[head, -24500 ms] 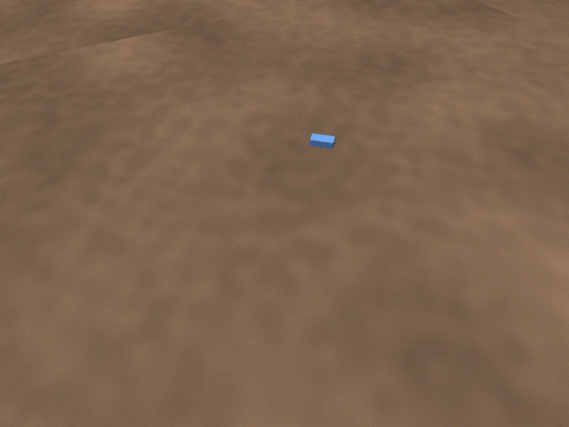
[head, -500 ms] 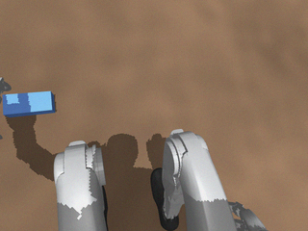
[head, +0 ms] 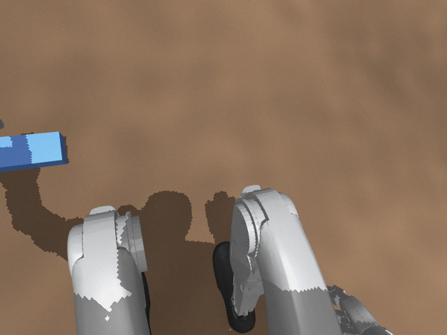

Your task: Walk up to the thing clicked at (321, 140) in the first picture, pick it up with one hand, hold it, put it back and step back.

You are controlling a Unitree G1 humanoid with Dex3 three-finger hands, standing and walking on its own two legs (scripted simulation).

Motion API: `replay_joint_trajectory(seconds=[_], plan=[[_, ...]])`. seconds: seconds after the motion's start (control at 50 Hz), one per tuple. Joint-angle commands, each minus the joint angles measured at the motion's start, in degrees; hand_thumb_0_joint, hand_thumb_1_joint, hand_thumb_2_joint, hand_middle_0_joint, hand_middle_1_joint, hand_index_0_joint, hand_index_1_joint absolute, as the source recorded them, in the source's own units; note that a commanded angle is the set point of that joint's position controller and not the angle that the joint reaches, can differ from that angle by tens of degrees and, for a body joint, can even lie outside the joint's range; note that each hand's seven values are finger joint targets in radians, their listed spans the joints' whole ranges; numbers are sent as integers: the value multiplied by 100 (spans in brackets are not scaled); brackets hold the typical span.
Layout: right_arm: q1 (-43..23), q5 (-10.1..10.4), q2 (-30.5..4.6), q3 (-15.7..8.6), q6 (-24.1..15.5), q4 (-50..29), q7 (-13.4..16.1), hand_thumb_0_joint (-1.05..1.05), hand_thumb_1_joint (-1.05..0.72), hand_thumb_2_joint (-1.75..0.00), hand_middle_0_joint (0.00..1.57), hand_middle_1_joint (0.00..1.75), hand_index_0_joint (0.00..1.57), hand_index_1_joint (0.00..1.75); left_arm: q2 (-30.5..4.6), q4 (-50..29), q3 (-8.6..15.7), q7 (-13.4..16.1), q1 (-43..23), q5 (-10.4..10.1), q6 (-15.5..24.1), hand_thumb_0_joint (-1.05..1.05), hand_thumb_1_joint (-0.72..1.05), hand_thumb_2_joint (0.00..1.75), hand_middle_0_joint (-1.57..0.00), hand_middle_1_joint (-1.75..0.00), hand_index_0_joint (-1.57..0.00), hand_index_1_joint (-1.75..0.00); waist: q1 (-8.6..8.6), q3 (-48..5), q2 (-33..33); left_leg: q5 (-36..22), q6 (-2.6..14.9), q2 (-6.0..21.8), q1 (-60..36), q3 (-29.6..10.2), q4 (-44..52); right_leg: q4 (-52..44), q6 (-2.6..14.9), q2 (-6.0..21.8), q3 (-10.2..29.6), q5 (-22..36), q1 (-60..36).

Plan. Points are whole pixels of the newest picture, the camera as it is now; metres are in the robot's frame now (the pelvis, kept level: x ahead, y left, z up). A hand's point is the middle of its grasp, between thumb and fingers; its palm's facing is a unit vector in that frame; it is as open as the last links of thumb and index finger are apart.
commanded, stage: rise first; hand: left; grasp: from above
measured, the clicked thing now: (28, 152) +0.46 +0.34 -0.29
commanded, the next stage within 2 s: approach in 1.12 s
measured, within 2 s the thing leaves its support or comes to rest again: neither
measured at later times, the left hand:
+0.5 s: hand out of the picture +0.40 +0.38 -0.19, palm faces -0.44 -0.11 -0.89, open 13.6 cm
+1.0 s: hand out of the picture +0.40 +0.37 -0.18, palm faces -0.44 -0.11 -0.89, open 13.7 cm
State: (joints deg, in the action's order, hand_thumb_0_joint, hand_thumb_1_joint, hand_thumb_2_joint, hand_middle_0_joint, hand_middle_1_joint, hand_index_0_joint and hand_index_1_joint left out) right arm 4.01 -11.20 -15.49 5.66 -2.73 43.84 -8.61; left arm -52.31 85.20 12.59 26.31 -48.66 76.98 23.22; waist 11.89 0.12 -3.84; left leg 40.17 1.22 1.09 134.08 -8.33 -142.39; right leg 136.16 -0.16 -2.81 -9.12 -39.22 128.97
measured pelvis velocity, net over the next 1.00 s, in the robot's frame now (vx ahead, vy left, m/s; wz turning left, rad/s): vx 0.00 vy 0.00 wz -0.01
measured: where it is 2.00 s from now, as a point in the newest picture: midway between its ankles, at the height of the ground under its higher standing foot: (188, 315)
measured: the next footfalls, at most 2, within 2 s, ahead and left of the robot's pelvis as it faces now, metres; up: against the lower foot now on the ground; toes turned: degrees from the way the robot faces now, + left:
none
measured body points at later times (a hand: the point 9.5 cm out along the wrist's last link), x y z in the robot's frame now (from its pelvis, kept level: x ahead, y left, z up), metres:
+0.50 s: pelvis +0.00 +0.00 +0.00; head +0.23 +0.11 +0.36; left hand +0.42 +0.38 -0.14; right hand +0.08 -0.26 -0.10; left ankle +0.07 +0.12 -0.28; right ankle +0.10 -0.11 -0.28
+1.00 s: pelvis +0.00 +0.00 +0.00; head +0.23 +0.11 +0.37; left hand +0.42 +0.37 -0.13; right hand +0.09 -0.27 -0.09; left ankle +0.07 +0.12 -0.28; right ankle +0.10 -0.11 -0.28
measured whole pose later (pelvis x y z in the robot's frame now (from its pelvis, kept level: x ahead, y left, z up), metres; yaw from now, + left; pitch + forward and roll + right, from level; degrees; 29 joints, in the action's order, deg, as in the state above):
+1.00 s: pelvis +0.00 +0.00 +0.00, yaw +0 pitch +31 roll -11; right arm 5.0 -10.5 -15.9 7.3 -3.4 42.7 -8.8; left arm -53.0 84.3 11.2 24.6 -49.7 76.7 22.3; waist 12.6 0.0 -3.9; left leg 39.8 1.5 0.8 134.0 -8.8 -142.3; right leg 135.5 -0.6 -2.9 -9.5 -38.9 128.4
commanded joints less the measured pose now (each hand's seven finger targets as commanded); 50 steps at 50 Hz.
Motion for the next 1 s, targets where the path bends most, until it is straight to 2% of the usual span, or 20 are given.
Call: replay_joint_trajectory(seconds=[0.0,0.1,0.26,0.3,0.42,0.44,0.46,0.5,0.54,0.6,0.62,0.7,0.72,0.74,0.78,0.82,0.9,0.94,0.96,0.98], plan=[[1043,-24,-1530,-427,-12,-12,62,0,-90,-90,20,30,20,30,-1698,-629,192,254,-1346,-188,-2,0,-44,93,-16,-90,-16,-91,-85,-3583,2034,-939,66,-107,-2889,345,1475,-1292,210,-182,-160,964,-1536],[1084,-62,-1591,-402,-37,-28,58,0,-90,-90,20,30,20,30,-1788,-670,205,294,-1395,-128,-19,0,-46,95,-17,-89,-15,-90,-26,-3717,2177,-1183,34,-81,-3128,280,1472,-1180,191,-181,-232,1156,-1524],[1021,-59,-1600,-311,-94,-43,51,0,-90,-90,20,30,20,30,-1835,-427,144,344,-1382,-114,-84,0,-46,95,-16,-90,-15,-91,-8,-3420,2193,-936,45,-87,-2820,302,1449,-1195,212,-195,-215,984,-1420],[1075,-64,-1615,-306,-100,-84,51,0,-90,-90,20,30,20,30,-1895,-550,169,343,-1363,-84,-111,0,-45,94,-16,-91,-16,-92,-8,-3628,2220,-1086,40,-89,-2967,303,1442,-1182,216,-204,-225,1131,-1539],[1054,-22,-1630,-354,-127,-76,34,0,-90,-90,20,30,20,30,-1777,-699,79,258,-1423,-188,-172,0,-47,95,-15,-92,-14,-93,-7,-3643,2430,-1010,-16,-55,-3196,171,1615,-1100,224,-180,-277,1034,-1286],[1099,-26,-1636,-358,-138,-89,35,0,-90,-90,20,30,20,30,-1845,-800,145,251,-1417,-186,-190,0,-47,96,-15,-92,-14,-93,-11,-3639,2488,-1083,-12,-51,-3247,194,1593,-1125,211,-173,-268,1106,-1326],[1060,6,-1633,-370,-137,-83,32,0,-90,-90,20,30,20,30,-1804,-737,136,237,-1330,-241,-200,0,-46,94,-16,-92,-15,-92,-79,-3617,2464,-1014,-27,-55,-3207,173,1641,-1106,225,-160,-260,1022,-1276],[1069,15,-1597,-356,-128,-94,20,0,-90,-90,20,30,20,30,-1770,-858,70,201,-1366,-244,-196,0,-46,95,-16,-92,-15,-93,-44,-3668,2437,-1052,-5,-68,-3125,225,1579,-1152,236,-182,-224,1096,-1391],[1122,16,-1598,-388,-127,-128,21,0,-90,-90,20,30,20,30,-1823,-950,138,160,-1285,-201,-213,0,-47,95,-15,-92,-14,-93,-53,-3753,2362,-1250,7,-77,-3148,273,1521,-1165,228,-178,-204,1284,-1521],[1127,38,-1600,-402,-121,-153,24,0,-90,-90,20,30,20,30,-1759,-938,137,111,-1309,-292,-183,0,-46,95,-16,-91,-15,-92,-51,-3783,2164,-1341,41,-69,-3087,301,1443,-1265,201,-188,-188,1396,-1644],[1131,28,-1609,-398,-119,-162,25,0,-90,-90,20,30,20,30,-1779,-985,145,97,-1388,-316,-171,0,-46,94,-16,-91,-15,-92,16,-3749,2157,-1351,45,-67,-3058,293,1419,-1238,189,-173,-195,1397,-1667],[1158,29,-1562,-342,-94,-111,27,0,-90,-90,20,30,20,30,-1674,-768,45,27,-1417,-314,-136,0,-46,95,-17,-90,-16,-91,2,-3480,2079,-979,58,-93,-2788,314,1481,-1357,193,-184,-183,1073,-1644],[1147,23,-1595,-361,-108,-182,30,0,-90,-90,20,30,20,30,-1748,-852,103,15,-1399,-285,-130,0,-46,95,-17,-91,-16,-92,11,-3649,2049,-1101,51,-86,-2932,293,1486,-1330,200,-187,-198,1184,-1719],[1149,49,-1564,-357,-95,-112,31,0,-90,-90,20,30,20,30,-1640,-741,1,-1,-1335,-269,-142,0,-48,96,-16,-92,-14,-93,-40,-3643,2071,-1062,43,-85,-2955,309,1491,-1322,209,-193,-184,1136,-1661],[1187,35,-1593,-355,-87,-114,28,0,-90,-90,20,30,20,30,-1662,-804,20,-5,-1470,-240,-125,0,-47,96,-15,-93,-14,-94,39,-3641,2118,-1097,29,-87,-2999,264,1528,-1276,205,-195,-236,1152,-1625],[1119,50,-1584,-347,-77,-103,40,0,-90,-90,20,30,20,30,-1692,-897,10,3,-1544,-246,-102,0,-48,96,-15,-93,-14,-94,-29,-3650,2271,-1019,10,-79,-3108,221,1597,-1251,210,-186,-251,1044,-1492],[1128,55,-1580,-333,-62,-123,39,0,-90,-90,20,30,20,30,-1756,-840,35,44,-1541,-178,-106,0,-48,97,-16,-92,-14,-93,13,-3588,2245,-1089,25,-84,-3039,277,1541,-1252,207,-187,-217,1131,-1539],[1036,72,-1618,-349,-69,-184,64,0,-90,-90,20,30,20,30,-1902,-935,161,91,-1612,-186,-89,0,-49,98,-15,-92,-14,-93,-28,-3702,2258,-1044,21,-73,-3052,257,1546,-1237,222,-185,-231,1095,-1503],[1098,74,-1560,-324,-60,-130,62,0,-90,-90,20,30,20,30,-1788,-819,58,88,-1484,-168,-117,0,-48,97,-16,-92,-14,-93,-64,-3615,2256,-1012,33,-88,-3000,314,1532,-1294,222,-188,-181,1079,-1534],[1118,59,-1572,-334,-59,-139,64,0,-90,-90,20,30,20,30,-1758,-915,110,97,-1523,-204,-118,0,-48,97,-16,-91,-14,-93,-27,-3676,2192,-1042,41,-93,-3012,318,1532,-1324,199,-181,-199,1096,-1596]])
